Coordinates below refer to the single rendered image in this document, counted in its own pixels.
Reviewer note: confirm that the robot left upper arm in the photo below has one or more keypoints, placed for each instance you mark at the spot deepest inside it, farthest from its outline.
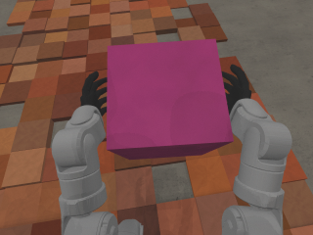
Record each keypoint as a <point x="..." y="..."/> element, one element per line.
<point x="97" y="223"/>

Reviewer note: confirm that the right robot forearm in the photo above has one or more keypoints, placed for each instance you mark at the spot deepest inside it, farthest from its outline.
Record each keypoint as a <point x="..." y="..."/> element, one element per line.
<point x="266" y="145"/>

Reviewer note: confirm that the robot left hand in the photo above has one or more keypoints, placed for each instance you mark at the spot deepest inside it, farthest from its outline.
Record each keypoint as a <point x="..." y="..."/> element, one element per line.
<point x="90" y="94"/>

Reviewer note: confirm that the robot right upper arm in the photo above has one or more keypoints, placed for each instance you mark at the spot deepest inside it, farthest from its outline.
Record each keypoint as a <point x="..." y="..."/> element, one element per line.
<point x="244" y="220"/>

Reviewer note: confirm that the left robot forearm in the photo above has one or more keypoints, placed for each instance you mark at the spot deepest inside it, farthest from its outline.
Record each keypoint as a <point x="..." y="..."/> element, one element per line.
<point x="75" y="152"/>

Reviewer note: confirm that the robot right hand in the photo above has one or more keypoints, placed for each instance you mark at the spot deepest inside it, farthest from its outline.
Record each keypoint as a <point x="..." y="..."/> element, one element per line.
<point x="239" y="90"/>

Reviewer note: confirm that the left robot thigh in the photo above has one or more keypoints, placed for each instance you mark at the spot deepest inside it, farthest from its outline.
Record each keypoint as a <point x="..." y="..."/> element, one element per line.
<point x="130" y="227"/>

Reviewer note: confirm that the carton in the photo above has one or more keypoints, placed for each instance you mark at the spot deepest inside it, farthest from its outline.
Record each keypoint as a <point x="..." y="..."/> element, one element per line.
<point x="166" y="100"/>

